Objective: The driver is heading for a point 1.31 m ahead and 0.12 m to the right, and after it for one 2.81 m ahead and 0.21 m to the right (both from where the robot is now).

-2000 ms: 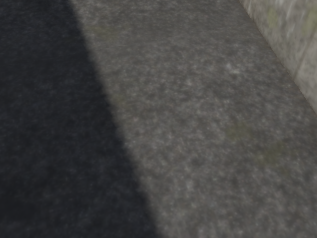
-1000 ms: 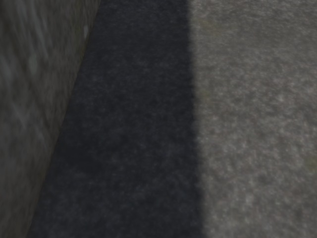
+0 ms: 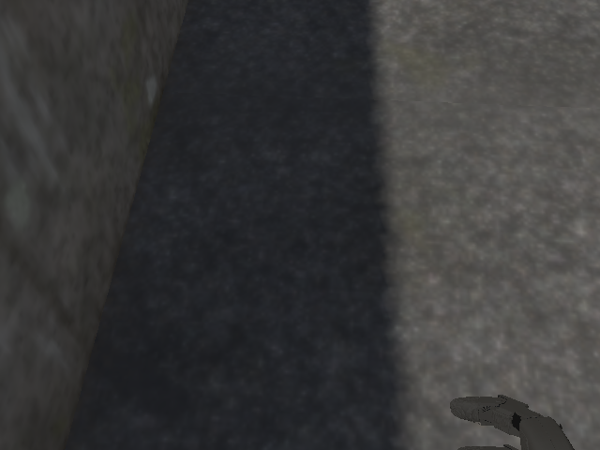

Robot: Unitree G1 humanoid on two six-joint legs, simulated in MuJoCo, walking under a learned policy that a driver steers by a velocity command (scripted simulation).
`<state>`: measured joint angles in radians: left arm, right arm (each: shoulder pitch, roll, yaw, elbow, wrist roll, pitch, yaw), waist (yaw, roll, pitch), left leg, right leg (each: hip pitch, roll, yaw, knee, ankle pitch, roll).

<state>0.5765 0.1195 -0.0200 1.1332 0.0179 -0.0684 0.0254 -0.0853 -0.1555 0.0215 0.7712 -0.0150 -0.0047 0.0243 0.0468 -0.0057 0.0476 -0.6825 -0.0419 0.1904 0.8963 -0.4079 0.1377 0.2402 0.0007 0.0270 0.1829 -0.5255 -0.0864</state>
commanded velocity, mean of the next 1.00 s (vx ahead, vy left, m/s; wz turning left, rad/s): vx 0.49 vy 0.00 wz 0.00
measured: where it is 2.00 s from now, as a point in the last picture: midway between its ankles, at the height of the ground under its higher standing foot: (355, 119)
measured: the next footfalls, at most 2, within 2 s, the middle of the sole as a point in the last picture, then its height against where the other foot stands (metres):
right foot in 0.52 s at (359, 398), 0.06 m higher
left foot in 0.98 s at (290, 269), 0.04 m higher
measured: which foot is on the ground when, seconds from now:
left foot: down 0.00-0.54, up 0.56-0.96, down 0.98-1.00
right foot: down 0.00-0.00, up 0.02-0.50, down 0.52-1.00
